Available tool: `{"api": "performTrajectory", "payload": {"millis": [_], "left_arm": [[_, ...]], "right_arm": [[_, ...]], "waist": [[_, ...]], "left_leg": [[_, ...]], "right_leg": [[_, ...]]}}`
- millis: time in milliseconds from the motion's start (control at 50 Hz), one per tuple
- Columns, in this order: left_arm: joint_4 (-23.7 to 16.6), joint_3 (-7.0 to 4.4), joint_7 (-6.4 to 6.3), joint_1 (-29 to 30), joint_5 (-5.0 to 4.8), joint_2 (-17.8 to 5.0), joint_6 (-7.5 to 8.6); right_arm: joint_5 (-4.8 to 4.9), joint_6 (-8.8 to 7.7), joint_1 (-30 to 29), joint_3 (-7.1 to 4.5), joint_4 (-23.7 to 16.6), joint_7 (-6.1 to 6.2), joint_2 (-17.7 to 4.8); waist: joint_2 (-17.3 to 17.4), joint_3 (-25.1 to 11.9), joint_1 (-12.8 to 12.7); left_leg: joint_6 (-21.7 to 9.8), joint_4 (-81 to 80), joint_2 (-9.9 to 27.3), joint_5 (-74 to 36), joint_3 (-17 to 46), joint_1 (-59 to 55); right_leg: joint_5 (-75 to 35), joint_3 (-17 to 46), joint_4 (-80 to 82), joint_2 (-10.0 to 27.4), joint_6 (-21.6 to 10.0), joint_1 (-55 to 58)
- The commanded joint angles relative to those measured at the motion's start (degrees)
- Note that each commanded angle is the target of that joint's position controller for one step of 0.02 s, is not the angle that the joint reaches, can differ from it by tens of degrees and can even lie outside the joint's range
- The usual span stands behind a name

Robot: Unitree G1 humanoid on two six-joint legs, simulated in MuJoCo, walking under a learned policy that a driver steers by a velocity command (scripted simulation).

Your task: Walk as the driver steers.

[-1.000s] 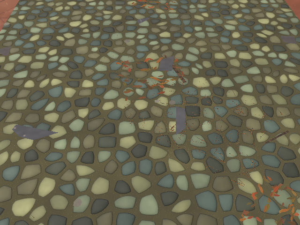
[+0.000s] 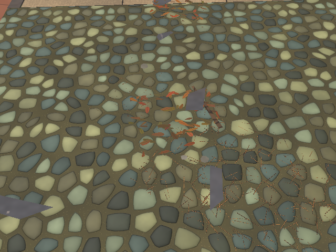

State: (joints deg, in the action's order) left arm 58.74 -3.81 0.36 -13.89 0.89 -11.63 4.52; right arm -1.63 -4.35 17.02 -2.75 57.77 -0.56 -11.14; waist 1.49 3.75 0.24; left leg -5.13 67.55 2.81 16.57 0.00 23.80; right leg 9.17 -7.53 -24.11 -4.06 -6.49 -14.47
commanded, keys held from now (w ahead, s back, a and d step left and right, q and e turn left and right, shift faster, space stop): w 1.00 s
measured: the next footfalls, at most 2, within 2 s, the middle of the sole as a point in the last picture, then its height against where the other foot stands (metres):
left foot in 0.40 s outside the picture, level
right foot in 0.96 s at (192, 196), level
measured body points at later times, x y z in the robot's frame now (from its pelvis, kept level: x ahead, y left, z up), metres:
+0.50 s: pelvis +0.29 +0.05 -0.01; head +0.32 +0.06 +0.44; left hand +0.25 +0.29 -0.16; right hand +0.41 -0.20 -0.13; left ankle +0.36 +0.11 -0.74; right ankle +0.13 -0.06 -0.64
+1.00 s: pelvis +0.57 +0.02 -0.02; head +0.60 +0.00 +0.43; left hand +0.75 +0.24 -0.13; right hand +0.49 -0.22 -0.17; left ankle +0.38 +0.11 -0.70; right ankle +0.67 -0.06 -0.74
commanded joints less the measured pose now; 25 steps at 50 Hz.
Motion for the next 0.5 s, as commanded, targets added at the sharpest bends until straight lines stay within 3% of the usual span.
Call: {"api": "performTrajectory", "payload": {"millis": [20, 60, 160, 280, 340, 360, 380, 400, 420, 440, 460, 480, 500], "left_arm": [[-0.32, 0.11, -0.41, -4.80, -0.16, -3.10, 1.82], [0.01, -0.01, -0.45, -6.85, -0.15, -4.61, 1.99], [0.58, 0.59, -0.35, -12.24, -0.34, -4.37, 1.89], [2.47, 0.75, -1.08, -17.82, 0.30, -4.86, 1.74], [2.57, 0.42, -1.61, -15.98, 0.68, -6.09, 1.53], [2.52, 0.21, -1.70, -15.08, 0.76, -6.79, 1.43], [2.44, 0.12, -1.62, -14.01, 0.59, -7.17, 1.15], [1.71, 0.43, -1.48, -13.35, 0.09, -6.40, 1.11], [-0.51, 1.54, -0.86, -16.13, -1.96, -1.86, 1.14], [-0.02, 0.63, -0.57, -18.70, -2.09, -3.31, 1.14], [-1.02, -0.05, -0.72, -13.50, -1.00, -5.56, 0.80], [-2.20, 0.21, -0.44, -9.12, -0.52, -4.59, 1.11], [-2.24, 0.25, -0.28, -7.90, -0.31, -3.29, 0.97]], "right_arm": [[-0.77, 1.43, 5.92, -0.40, -1.12, -0.63, -1.01], [-0.69, 1.97, 0.50, -0.54, -3.22, -0.93, -1.98], [0.18, 1.91, -11.95, -0.17, -7.50, -1.31, -2.10], [0.39, 1.21, -20.68, 0.21, -10.80, -1.30, -2.30], [0.36, 0.49, -18.37, -0.31, -10.92, -0.96, -3.37], [0.29, 0.21, -13.96, -0.81, -9.63, -0.55, -4.19], [0.07, -0.23, -5.51, -1.51, -6.80, -0.08, -5.14], [-1.00, -0.79, 4.65, -2.56, -3.70, 0.52, -7.63], [-2.42, -0.97, 12.63, -4.10, -2.86, 1.02, -13.68], [-0.75, -0.01, 10.74, -4.42, -2.70, 0.21, -14.40], [0.60, 0.34, 3.69, -3.80, -3.70, -0.08, -11.93], [0.86, 0.00, -0.65, -2.64, -4.39, -0.30, -7.81], [0.65, -0.38, -2.60, -1.87, -4.16, -0.30, -5.32]], "waist": [[-3.40, -0.24, 2.21], [-3.49, 1.22, 1.69], [-3.86, 2.66, -1.37], [-5.08, 3.23, -4.01], [-5.76, 1.96, -1.61], [-6.34, -0.44, 0.39], [-5.44, -4.70, 4.06], [-3.90, -10.51, 7.82], [5.97, -18.92, 8.21], [10.23, -22.68, 5.94], [3.61, -13.87, 3.37], [0.52, -7.07, 2.58], [-0.55, -3.44, 0.65]], "left_leg": [[1.11, -2.46, 3.48, -2.84, 1.11, 4.95], [2.19, -6.67, 4.44, -6.85, 0.05, 9.66], [3.86, -21.71, 3.82, -16.07, -2.59, 14.09], [1.96, -32.66, 0.95, -15.94, -4.75, 14.18], [-0.68, -36.37, -1.59, -9.58, -5.68, 8.11], [-1.78, -37.32, -3.53, -7.40, -6.37, 2.14], [-3.07, -40.71, -5.41, -8.78, -7.28, -7.36], [-5.08, -41.38, -1.51, -9.90, -3.21, -22.28], [-10.27, -43.23, 15.28, -3.74, 19.24, -39.35], [-14.81, -51.19, 21.99, -4.52, 39.46, -42.78], [-12.80, -51.90, 19.33, -0.90, 31.04, -35.09], [-11.13, -54.16, 16.99, -2.90, 23.63, -26.48], [-8.63, -56.24, 13.96, -6.10, 18.07, -20.45]], "right_leg": [[-2.59, 16.67, 17.18, 15.99, -6.18, 1.42], [-3.49, 14.67, 18.83, 15.38, -6.21, 2.82], [-11.91, 10.70, 19.10, 13.63, -4.90, 8.59], [-23.08, 9.08, 15.26, 15.79, -5.03, 19.67], [-37.49, 7.83, 9.17, 17.03, -4.07, 22.77], [-45.47, 7.20, 3.93, 16.85, -3.35, 22.70], [-48.34, 5.82, -5.56, 15.40, -2.40, 21.39], [-38.44, 4.51, -18.18, 13.30, -1.37, 12.52], [-11.52, 1.08, -39.37, 6.64, 1.05, -5.46], [20.03, 6.92, -52.39, -0.58, 1.27, -16.65], [15.32, 10.56, -54.12, 4.01, 0.59, -21.02], [10.96, 10.36, -51.25, 6.08, 0.64, -21.32], [8.35, 10.09, -47.15, 8.02, 0.71, -19.24]]}}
